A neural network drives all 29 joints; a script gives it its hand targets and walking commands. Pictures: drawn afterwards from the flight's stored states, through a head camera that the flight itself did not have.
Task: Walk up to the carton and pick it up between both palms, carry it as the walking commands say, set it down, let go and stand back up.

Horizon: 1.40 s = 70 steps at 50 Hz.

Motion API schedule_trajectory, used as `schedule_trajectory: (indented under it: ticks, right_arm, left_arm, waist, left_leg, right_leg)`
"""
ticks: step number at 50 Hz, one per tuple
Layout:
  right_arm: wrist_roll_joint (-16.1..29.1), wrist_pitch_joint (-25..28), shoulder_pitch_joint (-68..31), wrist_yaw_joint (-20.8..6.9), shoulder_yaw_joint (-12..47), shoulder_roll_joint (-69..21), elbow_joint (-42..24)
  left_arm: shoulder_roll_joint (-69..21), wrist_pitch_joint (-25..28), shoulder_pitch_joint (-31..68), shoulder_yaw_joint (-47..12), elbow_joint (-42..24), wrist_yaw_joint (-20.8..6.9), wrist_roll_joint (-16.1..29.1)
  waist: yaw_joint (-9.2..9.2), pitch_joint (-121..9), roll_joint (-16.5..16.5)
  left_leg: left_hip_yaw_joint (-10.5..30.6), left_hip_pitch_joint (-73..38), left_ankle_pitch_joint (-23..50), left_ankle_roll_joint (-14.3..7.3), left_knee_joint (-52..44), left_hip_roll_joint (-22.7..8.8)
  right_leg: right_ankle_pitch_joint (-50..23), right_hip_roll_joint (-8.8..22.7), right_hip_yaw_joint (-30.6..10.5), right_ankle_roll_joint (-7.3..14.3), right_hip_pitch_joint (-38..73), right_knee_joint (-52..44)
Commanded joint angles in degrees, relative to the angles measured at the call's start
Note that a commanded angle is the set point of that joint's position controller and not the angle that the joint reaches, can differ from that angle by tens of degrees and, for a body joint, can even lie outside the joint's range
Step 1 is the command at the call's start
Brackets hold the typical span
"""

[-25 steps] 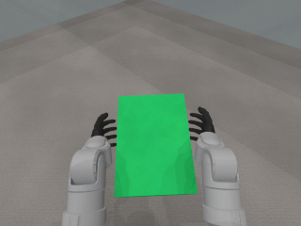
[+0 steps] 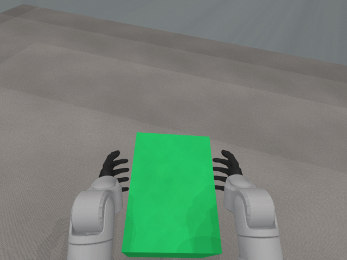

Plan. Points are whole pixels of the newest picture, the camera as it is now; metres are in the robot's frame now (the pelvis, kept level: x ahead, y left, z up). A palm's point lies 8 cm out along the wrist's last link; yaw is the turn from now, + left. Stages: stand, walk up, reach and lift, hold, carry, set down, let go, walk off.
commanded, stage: carry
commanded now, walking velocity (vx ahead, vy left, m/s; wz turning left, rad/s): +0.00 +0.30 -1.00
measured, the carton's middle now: (169, 195) +0.29 +0.03 -0.03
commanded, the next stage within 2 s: none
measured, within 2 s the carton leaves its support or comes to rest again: neither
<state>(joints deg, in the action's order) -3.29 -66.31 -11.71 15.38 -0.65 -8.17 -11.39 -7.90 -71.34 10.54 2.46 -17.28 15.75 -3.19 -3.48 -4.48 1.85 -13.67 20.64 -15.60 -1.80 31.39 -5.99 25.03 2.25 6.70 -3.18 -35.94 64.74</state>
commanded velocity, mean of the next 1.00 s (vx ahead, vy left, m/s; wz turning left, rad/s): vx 0.00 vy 0.30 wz -1.00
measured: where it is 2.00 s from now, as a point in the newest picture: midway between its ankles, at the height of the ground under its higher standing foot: (79, 257)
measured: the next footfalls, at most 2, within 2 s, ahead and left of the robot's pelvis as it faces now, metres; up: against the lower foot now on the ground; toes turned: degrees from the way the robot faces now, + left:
right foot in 0.14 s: -0.01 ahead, -0.08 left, +0.00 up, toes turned -17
left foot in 0.54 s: +0.07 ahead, +0.23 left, +0.00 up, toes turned -28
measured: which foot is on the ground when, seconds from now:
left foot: down 0.00-0.14, up 0.16-0.52, down 0.54-0.86, up 0.88-1.00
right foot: up 0.00-0.12, down 0.14-0.54, up 0.56-0.84, down 0.86-1.00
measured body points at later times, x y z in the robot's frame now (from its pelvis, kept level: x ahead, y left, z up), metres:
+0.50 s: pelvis -0.05 +0.13 -0.01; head -0.03 +0.11 +0.44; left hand +0.28 +0.10 +0.06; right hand +0.14 -0.14 +0.07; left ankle +0.04 +0.25 -0.71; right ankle -0.05 -0.07 -0.74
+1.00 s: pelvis -0.01 +0.27 -0.01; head -0.01 +0.27 +0.44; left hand +0.25 +0.09 +0.06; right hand +0.01 -0.04 +0.06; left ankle +0.10 +0.30 -0.68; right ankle -0.12 +0.17 -0.74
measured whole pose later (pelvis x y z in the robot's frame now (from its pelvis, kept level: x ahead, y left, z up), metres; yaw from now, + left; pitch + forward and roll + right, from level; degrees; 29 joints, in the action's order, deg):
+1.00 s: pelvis -0.01 +0.27 -0.01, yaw -58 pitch +4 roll -1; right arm -2.9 -69.2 -9.9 16.1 -2.1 -7.8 -17.1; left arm -8.4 -69.8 13.0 0.1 -13.1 14.7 -4.4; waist 1.4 -4.4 -1.0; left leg -4.9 36.5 -24.0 2.8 59.3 -4.3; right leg 14.7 1.6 0.1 -2.0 -23.8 34.4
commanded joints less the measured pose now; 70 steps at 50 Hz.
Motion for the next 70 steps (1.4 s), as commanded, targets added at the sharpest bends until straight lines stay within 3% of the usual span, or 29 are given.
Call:
schedule_trajectory:
  ticks: [1,3,5,6,7,8,10,13,19,24,26,27,28,33,41,42,43,44,45,48,52,56,58,59,60,63,67,68,70]
  right_arm:
    - [16.6,4.0,-21.0,-11.3,24.1,-60.3,-15.8]
    - [15.5,3.3,-17.5,-10.5,24.1,-57.7,-15.8]
    - [15.2,1.9,-17.3,-10.4,25.3,-57.5,-14.9]
    - [15.7,2.0,-20.4,-10.2,26.7,-57.7,-15.7]
    - [15.8,1.2,-14.7,-10.0,27.4,-56.3,-14.5]
    - [16.9,0.7,-18.4,-10.1,30.1,-57.7,-15.9]
    - [17.9,0.7,-21.0,-11.0,30.1,-58.5,-15.0]
    - [21.0,2.2,-29.4,-12.9,32.3,-63.7,-16.5]
    - [23.1,3.0,-29.1,-13.4,33.8,-63.7,-18.6]
    - [20.0,1.3,-18.2,-13.2,32.2,-63.0,-11.4]
    - [20.0,1.0,-17.5,-13.2,31.4,-62.1,-12.3]
    - [18.6,0.6,-19.1,-13.5,29.9,-62.1,-12.7]
    - [16.6,0.6,-13.3,-13.0,26.6,-60.3,-9.5]
    - [15.5,3.5,-17.4,-12.5,22.7,-59.1,-15.7]
    - [14.6,0.8,-13.8,-9.8,26.1,-56.6,-15.7]
    - [13.5,-0.3,-11.3,-10.1,25.6,-53.9,-13.1]
    - [13.4,-0.5,-14.4,-9.9,24.7,-52.5,-14.4]
    - [15.3,-1.2,-15.7,-10.6,26.6,-54.4,-13.8]
    - [18.0,-0.7,-21.5,-11.5,30.2,-55.4,-18.4]
    - [19.2,0.2,-24.2,-12.9,30.9,-60.1,-15.0]
    - [22.5,2.3,-27.3,-13.8,31.0,-63.7,-16.9]
    - [22.1,1.6,-25.1,-13.6,30.3,-60.4,-18.0]
    - [18.5,0.2,-17.3,-13.1,27.3,-60.3,-12.2]
    - [18.0,1.0,-20.6,-13.5,25.3,-58.2,-14.7]
    - [16.5,0.7,-18.3,-12.9,26.1,-59.3,-13.0]
    - [15.7,2.5,-21.2,-11.7,23.7,-60.0,-15.7]
    - [14.7,2.5,-18.8,-10.0,24.0,-56.4,-17.6]
    - [14.4,1.6,-16.4,-9.7,24.3,-57.5,-13.7]
    - [13.6,0.5,-15.5,-9.9,26.0,-56.5,-13.7]
  left_arm:
    - [-59.6,6.8,36.6,-36.0,-16.6,-13.4,25.1]
    - [-59.3,5.5,26.7,-33.5,-9.7,-13.4,22.6]
    - [-58.8,5.1,26.2,-32.5,-10.0,-13.2,21.3]
    - [-58.9,4.9,22.0,-30.5,-6.9,-13.6,19.8]
    - [-55.6,4.7,16.8,-29.0,-6.5,-13.4,19.2]
    - [-54.9,4.5,15.6,-26.5,-4.0,-13.3,17.6]
    - [-56.7,4.9,20.8,-27.7,-5.4,-13.6,18.4]
    - [-62.7,6.7,27.3,-27.6,-8.2,-14.3,18.6]
    - [-59.8,7.7,21.7,-26.0,-10.9,-13.0,15.8]
    - [-55.1,7.4,23.2,-28.1,-16.4,-13.0,16.9]
    - [-54.5,6.5,19.5,-28.1,-14.5,-12.5,15.4]
    - [-57.2,5.7,21.4,-30.5,-12.2,-12.9,17.1]
    - [-56.3,5.1,19.1,-31.2,-10.0,-13.1,16.6]
    - [-59.7,6.6,35.2,-39.0,-18.7,-14.5,24.6]
    - [-57.4,4.0,23.1,-33.2,-10.0,-13.3,21.4]
    - [-54.8,3.4,20.0,-31.9,-9.4,-13.1,19.5]
    - [-55.1,2.4,17.7,-30.6,-3.9,-12.7,18.5]
    - [-54.3,2.4,15.8,-29.2,-3.2,-12.3,17.0]
    - [-56.6,3.6,18.5,-28.5,-5.2,-12.1,16.9]
    - [-59.7,5.0,23.6,-27.7,-6.4,-12.8,16.4]
    - [-60.9,7.9,30.2,-29.1,-16.2,-12.0,18.2]
    - [-58.0,6.5,22.2,-28.1,-14.0,-10.9,14.3]
    - [-58.7,5.5,22.3,-30.4,-12.2,-11.2,15.9]
    - [-59.3,5.2,25.8,-33.3,-13.1,-12.3,16.9]
    - [-58.9,4.8,27.1,-33.4,-13.7,-12.7,17.9]
    - [-62.1,5.2,33.0,-35.3,-14.0,-14.2,22.5]
    - [-59.3,5.5,26.9,-32.9,-9.8,-14.0,22.3]
    - [-59.1,5.5,26.2,-32.0,-9.9,-13.7,22.1]
    - [-56.5,4.0,18.8,-28.9,-4.3,-13.5,18.8]
  waist:
    - [3.92,-21.2,-16.8]
    - [4.29,-23.3,-16.0]
    - [2.8,-23.2,-6.4]
    - [1.02,-24.3,2.2]
    - [2.02,-23.4,9.5]
    - [2.09,-23.9,20.1]
    - [2.79,-27.3,4.6]
    - [3.21,-22.4,5.2]
    - [2.89,-18.9,10.5]
    - [2.65,-17.1,17.0]
    - [3.94,-23.1,1.5]
    - [2.82,-21.2,-13.3]
    - [1.89,-18.1,-19.5]
    - [2.59,-14.1,-13.8]
    - [2.64,-19.8,-5.5]
    - [0.67,-17.9,1.1]
    - [1.21,-15.7,8.4]
    - [2.11,-16.9,16.1]
    - [2.57,-18.4,13.6]
    - [3.25,-16.8,7.2]
    - [3.43,-19.0,12.9]
    - [4.17,-20.5,0.3]
    - [2.87,-22.1,-22.1]
    - [3.91,-19.8,-23.1]
    - [3.74,-15.8,-15.8]
    - [3.16,-17.9,-14.9]
    - [2.57,-21.6,-10.0]
    - [0.74,-20.5,0.8]
    - [2.2,-13.5,19.4]
  left_leg:
    - [1.2,-20.5,32.8,-5.0,-3.5,-11.6]
    - [1.3,-20.9,38.9,-6.5,0.8,-12.0]
    - [-2.8,-16.7,35.7,-3.4,10.6,-9.3]
    - [-0.1,-0.4,21.3,-0.2,17.2,-8.0]
    - [1.6,19.8,-14.8,2.5,21.6,-3.4]
    - [5.9,31.5,-22.8,5.3,33.7,2.7]
    - [14.9,35.7,-15.8,5.8,43.8,2.1]
    - [13.7,28.6,-7.5,7.3,39.7,1.7]
    - [12.9,13.3,-1.6,6.8,28.1,5.6]
    - [9.7,1.8,-6.9,5.2,4.4,10.0]
    - [12.5,-20.2,-2.4,1.6,-14.9,3.7]
    - [27.0,-21.1,-3.5,-3.2,-17.6,-14.8]
    - [30.1,-14.3,-4.0,-6.9,-17.7,-22.4]
    - [2.5,-11.6,7.4,-3.0,-10.9,-8.8]
    - [-1.6,-11.9,19.9,-3.8,6.2,-9.0]
    - [-2.8,1.2,13.2,-1.1,13.6,-7.6]
    - [0.4,22.2,-14.4,1.6,20.2,-3.9]
    - [7.2,33.0,-21.3,4.5,30.0,-0.4]
    - [18.3,25.8,-13.2,4.3,30.0,-3.9]
    - [12.3,25.5,-6.6,5.7,31.0,0.8]
    - [12.3,10.0,-2.0,5.5,18.7,1.6]
    - [9.7,-11.8,-1.2,3.2,-5.1,1.7]
    - [29.3,-12.2,-6.2,-4.7,-16.8,-21.1]
    - [21.2,-6.7,-9.6,-6.6,-16.8,-17.5]
    - [19.1,-5.6,2.3,-6.6,-14.4,-15.7]
    - [3.9,-4.5,6.6,-2.8,-8.8,-11.6]
    - [1.6,-8.6,9.3,-2.7,2.4,-10.9]
    - [-1.4,-1.5,6.2,-0.8,10.6,-7.1]
    - [5.5,36.7,-20.4,4.5,32.4,-0.3]
  right_leg:
    - [1.0,-0.6,3.9,0.9,6.1,-17.7]
    - [-2.5,-1.5,4.7,1.5,9.7,-23.8]
    - [-16.0,-0.2,2.0,2.0,17.8,-39.6]
    - [-23.0,5.2,-7.1,4.4,33.1,-41.9]
    - [-44.4,14.9,-21.7,5.5,46.4,-39.3]
    - [-69.4,26.9,-38.4,11.6,51.0,-36.2]
    - [-72.4,22.0,-32.1,13.6,52.6,-31.0]
    - [-49.5,13.2,-20.0,8.4,38.1,-32.6]
    - [-8.8,11.8,-24.6,4.8,19.7,-43.2]
    - [-14.2,9.0,-25.0,2.9,16.9,-41.4]
    - [-9.6,0.8,-16.1,-0.9,6.6,-28.8]
    - [4.5,-7.3,-4.7,-2.1,-4.4,-10.7]
    - [9.4,-2.8,-1.5,-1.4,-7.5,2.0]
    - [-1.4,2.1,-1.1,-0.1,-2.2,2.1]
    - [-9.5,-0.5,1.6,1.7,21.3,-40.3]
    - [-15.2,4.8,-5.6,3.6,31.0,-44.6]
    - [-30.7,15.9,-22.5,7.6,43.3,-41.7]
    - [-47.6,28.9,-39.0,12.8,45.9,-40.7]
    - [-45.2,26.6,-39.6,12.9,39.1,-40.5]
    - [-39.8,15.5,-20.8,7.9,34.7,-36.2]
    - [-19.1,10.8,-17.0,4.6,22.2,-38.2]
    - [-0.6,4.0,-10.7,2.2,5.9,-29.6]
    - [11.5,-5.3,2.3,-1.0,-4.4,0.8]
    - [8.7,-0.3,0.5,0.3,-0.5,0.8]
    - [6.9,0.0,0.4,0.3,-1.5,0.6]
    - [1.9,2.8,-1.2,1.0,7.0,-8.4]
    - [-0.7,1.9,-2.1,2.6,18.3,-33.6]
    - [-9.6,5.2,-6.7,3.5,26.5,-45.2]
    - [-34.7,26.5,-41.0,9.3,42.4,-42.2]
